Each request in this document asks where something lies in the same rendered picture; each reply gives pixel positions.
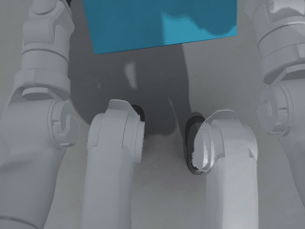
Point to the right robot forearm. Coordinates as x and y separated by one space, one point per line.
279 32

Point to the left robot upper arm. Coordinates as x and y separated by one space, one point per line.
37 134

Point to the right robot shin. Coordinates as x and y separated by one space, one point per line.
227 114

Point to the left robot forearm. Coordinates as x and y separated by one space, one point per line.
45 54

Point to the carton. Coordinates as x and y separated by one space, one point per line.
128 25

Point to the robot right foot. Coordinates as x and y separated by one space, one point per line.
192 127

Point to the right robot upper arm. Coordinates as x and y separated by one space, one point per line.
281 112

